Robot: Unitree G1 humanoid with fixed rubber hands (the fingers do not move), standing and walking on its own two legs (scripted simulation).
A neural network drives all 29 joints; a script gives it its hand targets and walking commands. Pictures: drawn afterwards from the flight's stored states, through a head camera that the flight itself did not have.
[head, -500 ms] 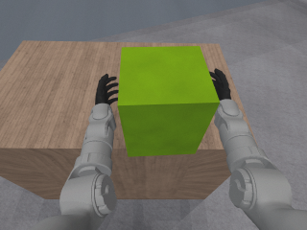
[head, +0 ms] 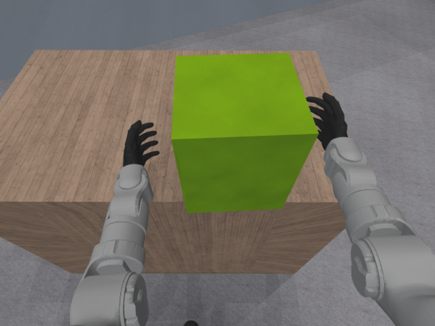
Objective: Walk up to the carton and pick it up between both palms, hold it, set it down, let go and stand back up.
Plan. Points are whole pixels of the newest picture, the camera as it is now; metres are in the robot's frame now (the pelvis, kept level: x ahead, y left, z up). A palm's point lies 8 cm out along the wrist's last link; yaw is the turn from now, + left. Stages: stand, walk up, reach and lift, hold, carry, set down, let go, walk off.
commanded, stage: set down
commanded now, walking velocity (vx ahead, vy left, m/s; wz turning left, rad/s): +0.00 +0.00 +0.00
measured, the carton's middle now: (233, 139) +0.45 +0.00 +0.06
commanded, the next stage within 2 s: none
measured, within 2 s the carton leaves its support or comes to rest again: neither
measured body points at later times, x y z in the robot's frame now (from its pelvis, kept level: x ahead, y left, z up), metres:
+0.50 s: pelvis -0.04 +0.01 +0.00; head -0.02 +0.02 +0.45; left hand +0.33 +0.20 +0.06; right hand +0.35 -0.20 +0.08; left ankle +0.04 +0.13 -0.74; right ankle -0.03 -0.10 -0.74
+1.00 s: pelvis -0.02 +0.00 +0.00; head -0.02 +0.01 +0.45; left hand +0.26 +0.22 +0.05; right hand +0.29 -0.23 +0.05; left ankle +0.04 +0.12 -0.74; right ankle -0.03 -0.10 -0.74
